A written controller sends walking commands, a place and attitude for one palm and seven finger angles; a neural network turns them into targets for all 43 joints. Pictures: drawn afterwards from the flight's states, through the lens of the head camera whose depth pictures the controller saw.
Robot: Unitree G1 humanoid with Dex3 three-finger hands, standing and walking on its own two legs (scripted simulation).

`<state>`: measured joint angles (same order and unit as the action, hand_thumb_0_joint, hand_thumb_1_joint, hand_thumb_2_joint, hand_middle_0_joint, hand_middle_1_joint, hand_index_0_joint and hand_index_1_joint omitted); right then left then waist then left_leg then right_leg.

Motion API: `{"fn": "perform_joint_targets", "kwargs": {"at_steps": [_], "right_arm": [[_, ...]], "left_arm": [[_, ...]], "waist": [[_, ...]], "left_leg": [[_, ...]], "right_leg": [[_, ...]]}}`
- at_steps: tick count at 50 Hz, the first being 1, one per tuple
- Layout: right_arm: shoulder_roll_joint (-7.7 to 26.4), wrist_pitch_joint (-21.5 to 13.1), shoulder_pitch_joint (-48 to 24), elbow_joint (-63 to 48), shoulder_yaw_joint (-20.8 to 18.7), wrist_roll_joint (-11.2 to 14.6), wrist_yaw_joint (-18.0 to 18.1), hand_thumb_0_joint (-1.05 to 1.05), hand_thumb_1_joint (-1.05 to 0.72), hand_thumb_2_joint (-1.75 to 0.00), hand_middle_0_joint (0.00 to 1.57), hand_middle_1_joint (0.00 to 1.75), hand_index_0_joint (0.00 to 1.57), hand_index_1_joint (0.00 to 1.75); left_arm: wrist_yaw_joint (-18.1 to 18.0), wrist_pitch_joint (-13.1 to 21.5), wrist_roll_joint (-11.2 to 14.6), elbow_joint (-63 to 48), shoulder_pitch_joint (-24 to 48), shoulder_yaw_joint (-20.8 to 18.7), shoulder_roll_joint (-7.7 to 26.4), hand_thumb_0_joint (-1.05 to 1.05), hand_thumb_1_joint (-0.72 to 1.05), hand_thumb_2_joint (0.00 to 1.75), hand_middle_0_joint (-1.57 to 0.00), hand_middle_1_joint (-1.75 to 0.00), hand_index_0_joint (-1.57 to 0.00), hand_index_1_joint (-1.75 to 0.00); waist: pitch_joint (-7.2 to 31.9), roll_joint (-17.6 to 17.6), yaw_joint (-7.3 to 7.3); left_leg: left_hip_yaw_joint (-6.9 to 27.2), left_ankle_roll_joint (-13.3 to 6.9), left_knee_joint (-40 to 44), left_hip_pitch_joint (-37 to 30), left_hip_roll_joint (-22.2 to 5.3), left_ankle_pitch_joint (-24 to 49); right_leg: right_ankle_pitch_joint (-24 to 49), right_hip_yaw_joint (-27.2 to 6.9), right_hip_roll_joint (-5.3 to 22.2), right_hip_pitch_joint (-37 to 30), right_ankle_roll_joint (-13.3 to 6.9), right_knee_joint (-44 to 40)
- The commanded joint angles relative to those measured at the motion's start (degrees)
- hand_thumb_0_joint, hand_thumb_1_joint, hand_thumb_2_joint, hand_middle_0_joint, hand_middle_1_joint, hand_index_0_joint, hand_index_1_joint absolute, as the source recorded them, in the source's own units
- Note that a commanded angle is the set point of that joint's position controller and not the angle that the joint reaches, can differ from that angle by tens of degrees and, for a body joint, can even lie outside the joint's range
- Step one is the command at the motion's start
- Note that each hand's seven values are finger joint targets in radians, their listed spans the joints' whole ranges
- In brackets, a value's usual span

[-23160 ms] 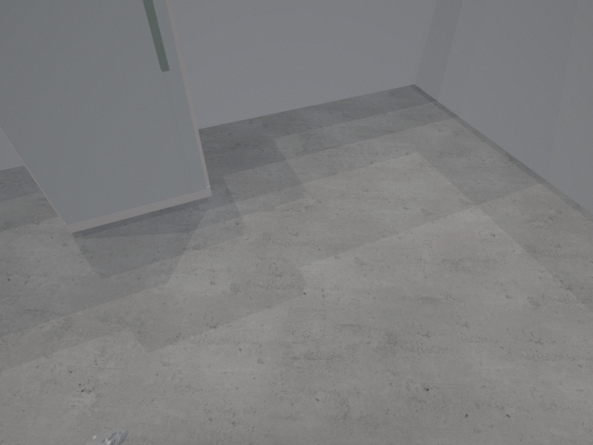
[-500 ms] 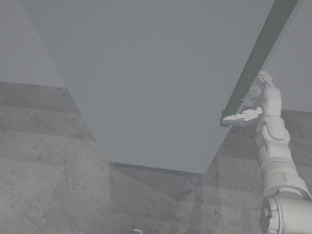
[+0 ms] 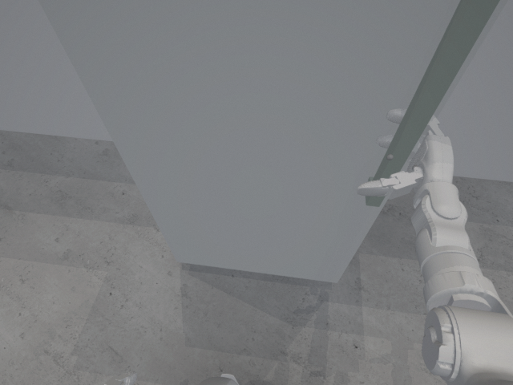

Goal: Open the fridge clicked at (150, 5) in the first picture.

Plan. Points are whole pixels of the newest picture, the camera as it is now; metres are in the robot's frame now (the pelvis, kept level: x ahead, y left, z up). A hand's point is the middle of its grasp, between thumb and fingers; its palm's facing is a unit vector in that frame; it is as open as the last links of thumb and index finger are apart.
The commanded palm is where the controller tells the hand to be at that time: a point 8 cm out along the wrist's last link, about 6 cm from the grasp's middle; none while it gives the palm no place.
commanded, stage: slide the fingers in behind the handle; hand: right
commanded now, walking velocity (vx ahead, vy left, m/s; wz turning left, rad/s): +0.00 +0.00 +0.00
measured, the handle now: (411, 114) +0.51 -0.16 +0.16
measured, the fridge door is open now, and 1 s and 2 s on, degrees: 0 0 0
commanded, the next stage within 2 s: grip the handle and tug to test in 0.28 s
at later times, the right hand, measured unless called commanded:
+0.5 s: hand (397, 162) +0.44 -0.15 +0.11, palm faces +0.01 +1.00 +0.00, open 13.9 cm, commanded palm +0.41 -0.20 +0.11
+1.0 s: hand (393, 160) +0.45 -0.15 +0.11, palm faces +0.01 +1.00 +0.01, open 6.7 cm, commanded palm +0.41 -0.19 +0.11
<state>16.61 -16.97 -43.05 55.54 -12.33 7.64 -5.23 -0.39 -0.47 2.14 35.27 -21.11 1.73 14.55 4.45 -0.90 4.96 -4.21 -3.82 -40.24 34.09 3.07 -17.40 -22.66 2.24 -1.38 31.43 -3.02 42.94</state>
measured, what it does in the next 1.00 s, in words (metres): stands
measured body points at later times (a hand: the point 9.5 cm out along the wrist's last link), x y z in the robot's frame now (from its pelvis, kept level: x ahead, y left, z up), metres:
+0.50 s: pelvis +0.00 +0.00 +0.00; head +0.05 +0.00 +0.45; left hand +0.07 +0.25 -0.11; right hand +0.44 -0.20 +0.11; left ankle +0.02 +0.08 -0.71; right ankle -0.02 -0.08 -0.71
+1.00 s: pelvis +0.00 -0.01 +0.00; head +0.05 -0.01 +0.45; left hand +0.06 +0.24 -0.12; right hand +0.44 -0.20 +0.11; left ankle +0.02 +0.08 -0.71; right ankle -0.02 -0.08 -0.71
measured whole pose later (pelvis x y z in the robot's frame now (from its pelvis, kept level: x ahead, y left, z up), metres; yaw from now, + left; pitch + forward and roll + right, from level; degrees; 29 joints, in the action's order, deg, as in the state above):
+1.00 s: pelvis +0.00 -0.01 +0.00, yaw +1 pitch +11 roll +1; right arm 14.5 -16.8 -38.8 50.8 -11.4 8.4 -3.6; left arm 0.3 -0.1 1.8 36.0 -22.1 1.2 14.4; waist 5.6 -1.4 4.7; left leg -3.2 -2.8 -40.0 33.2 2.7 -17.5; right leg -23.0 3.1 -1.8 30.3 -3.9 42.6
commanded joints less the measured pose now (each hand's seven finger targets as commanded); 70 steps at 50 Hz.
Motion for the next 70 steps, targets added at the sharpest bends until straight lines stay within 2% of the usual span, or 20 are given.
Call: {"fn": "perform_joint_targets", "kwargs": {"at_steps": [1,4,5,7,12,13,19,22,27,31,38,43,46,49,52,55,57,61,66,70], "right_arm": [[8.93,-4.0,-25.64,-13.23,-1.12,1.33,0.03,0.0,0.5,-0.3,0.3,1.2,0.3,1.2],[9.22,-4.64,-24.96,-14.7,-1.03,1.1,-0.05,0.0,0.5,-0.3,0.3,1.2,0.3,1.2],[8.19,-4.71,-24.68,-15.33,-0.45,1.31,0.02,0.0,0.5,-0.3,0.3,1.2,0.3,1.2],[11.14,-4.73,-23.45,-14.69,-2.94,1.32,0.31,0.0,0.5,-0.3,0.3,1.2,0.3,1.2],[10.23,-4.23,-22.13,-15.8,-1.98,1.12,0.25,0.0,0.5,-0.3,0.3,1.2,0.3,1.2],[11.96,-4.16,-21.68,-15.42,-3.68,1.03,0.35,0.0,0.5,-0.3,0.3,1.2,0.3,1.2],[7.83,-4.08,-19.25,-18.97,-0.45,1.88,-0.68,0.0,0.5,-0.3,0.3,1.2,0.3,1.2],[8.32,-3.22,-19.73,-16.36,-0.78,2.28,-0.82,0.0,0.36,-0.36,0.32,1.22,0.32,1.22],[10.76,-3.04,-21.58,-15.42,-2.47,1.79,-0.59,0.0,0.13,-0.46,0.34,1.25,0.34,1.25],[8.04,-4.32,-24.31,-16.38,0.26,1.23,-0.64,0.0,-0.06,-0.54,0.36,1.28,0.36,1.28],[7.58,-4.58,-26.51,-14.3,0.38,1.34,0.38,0.0,-0.39,-0.68,0.4,1.33,0.4,1.33],[9.85,-4.93,-21.67,-15.93,-2.64,1.25,0.88,0.0,-0.62,-0.78,0.42,1.36,0.42,1.36],[6.12,-4.98,-20.9,-18.45,0.41,0.98,0.93,0.0,-0.76,-0.84,0.44,1.38,0.44,1.38],[5.19,-4.24,-19.17,-19.35,0.91,1.01,1.15,0.0,-0.9,-0.9,0.45,1.4,0.45,1.4],[7.62,-3.93,-18.06,-19.6,-1.04,1.03,1.36,0.0,-0.9,-0.9,0.45,1.4,0.45,1.4],[6.27,-3.59,-17.65,-20.37,-0.23,1.03,1.13,0.0,-0.9,-0.9,0.45,1.4,0.45,1.4],[9.59,-3.52,-15.82,-20.85,-3.1,0.96,1.66,0.0,-0.9,-0.9,0.45,1.4,0.45,1.4],[7.31,-2.99,-14.34,-22.39,-1.22,0.94,1.24,0.0,-0.9,-0.9,0.45,1.4,0.45,1.4],[7.7,-2.58,-14.41,-24.35,-1.15,0.95,1.25,0.0,-0.9,-0.9,0.45,1.4,0.45,1.4],[8.77,-2.41,-11.58,-25.64,-2.44,1.25,1.1,0.0,-0.9,-0.9,0.45,1.4,0.45,1.4]], "left_arm": [[-0.42,2.19,0.28,-5.18,-3.69,-3.45,8.27,0.0,0.9,0.9,-0.2,-0.3,-0.2,-0.3],[-0.22,2.22,0.24,-4.98,-3.73,-3.63,8.42,0.0,0.9,0.9,-0.2,-0.3,-0.2,-0.3],[-0.12,2.31,0.22,-5.15,-3.61,-3.62,8.29,0.0,0.9,0.9,-0.2,-0.3,-0.2,-0.3],[-0.24,2.18,0.1,-4.85,-4.02,-3.7,8.63,0.0,0.9,0.9,-0.2,-0.3,-0.2,-0.3],[-0.25,2.03,0.18,-5.39,-3.3,-3.47,8.39,0.0,0.9,0.9,-0.2,-0.3,-0.2,-0.3],[-0.36,1.93,0.27,-5.28,-3.24,-3.58,8.46,0.0,0.9,0.9,-0.2,-0.3,-0.2,-0.3],[-0.21,2.13,0.45,-5.94,-2.32,-3.67,8.04,0.0,0.9,0.9,-0.2,-0.3,-0.2,-0.3],[-0.45,2.02,0.48,-5.28,-2.68,-3.75,8.49,0.0,0.9,0.9,-0.2,-0.3,-0.2,-0.3],[-0.73,2.07,0.38,-5.5,-2.14,-3.47,8.55,0.0,0.9,0.9,-0.2,-0.3,-0.2,-0.3],[-0.54,2.4,0.45,-5.43,-1.75,-3.27,8.14,0.0,0.9,0.9,-0.2,-0.3,-0.2,-0.3],[-0.5,2.73,0.27,-4.42,-2.91,-3.63,8.81,0.0,0.9,0.9,-0.2,-0.3,-0.2,-0.3],[-0.22,2.63,-0.07,-4.83,-3.07,-3.62,8.73,0.0,0.9,0.9,-0.2,-0.3,-0.2,-0.3],[0.26,2.6,-0.05,-5.18,-2.78,-3.84,8.28,0.0,0.9,0.9,-0.2,-0.3,-0.2,-0.3],[0.52,2.48,-0.11,-5.26,-3.15,-4.09,8.45,0.0,0.9,0.9,-0.2,-0.3,-0.2,-0.3],[0.35,2.24,-0.22,-5.47,-3.18,-4.14,8.69,0.0,0.9,0.9,-0.2,-0.3,-0.2,-0.3],[0.18,2.29,-0.07,-5.76,-2.49,-4.06,8.26,0.0,0.9,0.9,-0.2,-0.3,-0.2,-0.3],[0.09,2.09,-0.31,-5.8,-2.82,-4.0,8.54,0.0,0.9,0.9,-0.2,-0.3,-0.2,-0.3],[0.12,2.03,-0.08,-6.42,-1.92,-3.83,7.95,0.0,0.9,0.9,-0.2,-0.3,-0.2,-0.3],[0.06,1.87,-0.02,-6.48,-1.41,-3.87,7.85,0.0,0.9,0.9,-0.2,-0.3,-0.2,-0.3],[0.0,1.78,0.01,-6.94,-1.2,-4.01,7.88,0.0,0.9,0.9,-0.2,-0.3,-0.2,-0.3]], "waist": [[21.7,0.28,0.62],[22.41,-1.34,0.31],[22.63,-0.39,0.54],[22.33,1.69,0.08],[20.48,1.07,-0.01],[20.61,1.27,-0.44],[21.26,-1.32,-0.46],[17.77,3.34,0.6],[18.97,0.46,-0.28],[19.47,-2.99,0.19],[20.5,0.37,1.13],[23.26,-0.61,-1.09],[22.1,-1.34,-0.63],[21.82,-1.51,-0.67],[20.7,0.89,-0.93],[20.87,0.32,-1.02],[21.2,0.65,-2.08],[21.31,-0.17,-1.95],[21.48,-1.65,-1.64],[22.82,-0.32,-2.47]], "left_leg": [[5.01,2.17,3.37,-15.69,-1.4,19.0],[5.0,2.03,3.04,-15.28,-1.31,19.16],[4.87,2.13,3.19,-15.18,-1.28,19.24],[5.27,2.18,3.3,-17.22,-1.32,20.22],[5.28,2.17,3.63,-17.62,-1.49,19.99],[5.42,2.27,3.63,-17.92,-1.52,20.12],[4.9,2.03,3.63,-16.86,-1.38,21.35],[4.76,2.27,4.53,-15.76,-1.36,18.8],[5.35,2.01,4.31,-16.56,-1.81,16.8],[4.31,1.64,3.53,-12.44,-1.49,15.37],[3.89,1.86,3.19,-10.74,-1.12,14.8],[3.93,1.63,2.29,-13.84,-1.13,18.66],[3.42,1.68,2.29,-12.19,-0.89,19.3],[3.1,1.73,2.42,-10.89,-0.7,19.31],[3.51,1.67,2.79,-13.54,-0.78,19.67],[3.74,1.8,2.98,-14.07,-0.92,20.1],[3.97,1.61,2.84,-16.34,-1.04,21.02],[4.15,1.81,3.04,-16.94,-1.13,22.68],[4.31,1.86,3.19,-16.86,-1.19,23.55],[4.64,1.93,3.13,-19.36,-1.27,25.72]], "right_leg": [[16.45,-3.38,0.56,-5.57,0.93,-4.78],[17.45,-3.58,0.63,-6.51,1.03,-4.7],[17.53,-3.59,0.65,-6.88,0.94,-4.63],[17.58,-3.33,0.6,-5.14,0.69,-4.53],[16.7,-3.1,0.43,-4.25,0.64,-5.22],[16.57,-2.9,0.52,-3.98,0.67,-5.29],[19.24,-3.06,0.68,-7.27,0.97,-5.28],[16.37,-3.42,0.83,-5.25,0.7,-5.48],[14.33,-3.32,0.43,-4.45,0.78,-5.8],[15.55,-4.4,0.76,-7.82,1.44,-5.58],[16.72,-5.34,1.26,-8.86,1.61,-5.29],[21.24,-4.78,1.1,-9.07,1.91,-4.94],[23.84,-4.82,1.49,-10.85,2.21,-4.82],[26.38,-5.2,1.85,-12.38,2.55,-4.61],[23.96,-4.64,1.55,-9.79,2.02,-5.01],[22.91,-4.11,1.41,-9.69,1.86,-5.3],[23.41,-3.98,1.21,-8.46,1.77,-5.46],[23.73,-3.31,1.14,-8.79,1.61,-5.52],[24.83,-3.22,1.19,-9.74,1.69,-5.34],[25.7,-2.82,1.06,-9.19,1.44,-5.3]]}}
